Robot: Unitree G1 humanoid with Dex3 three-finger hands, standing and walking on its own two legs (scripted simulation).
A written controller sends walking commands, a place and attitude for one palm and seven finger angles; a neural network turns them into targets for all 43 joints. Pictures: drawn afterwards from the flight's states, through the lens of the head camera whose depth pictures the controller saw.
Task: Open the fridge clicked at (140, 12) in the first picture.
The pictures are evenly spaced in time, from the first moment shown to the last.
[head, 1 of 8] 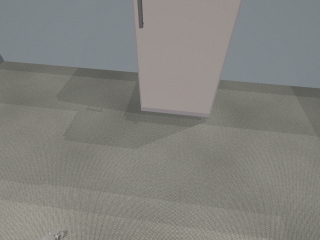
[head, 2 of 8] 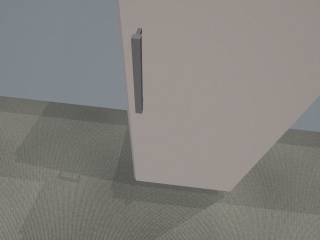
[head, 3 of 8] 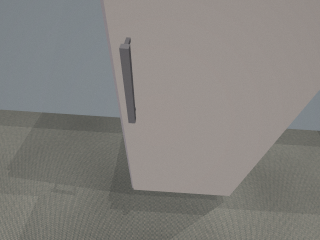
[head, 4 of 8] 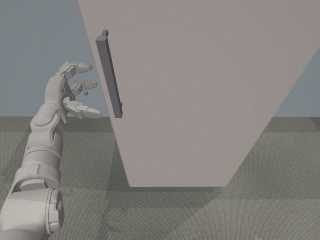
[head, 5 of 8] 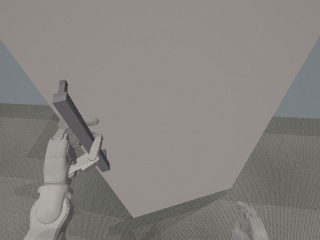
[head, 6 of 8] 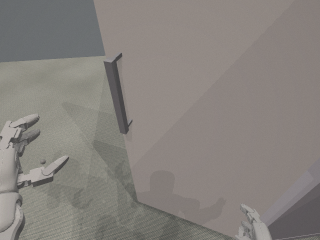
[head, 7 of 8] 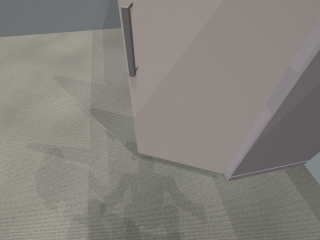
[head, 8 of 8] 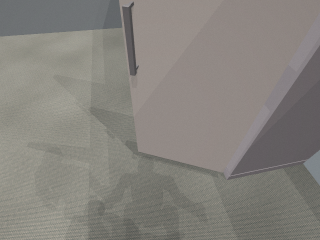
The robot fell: no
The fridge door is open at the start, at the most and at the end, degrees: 0 70 63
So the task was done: yes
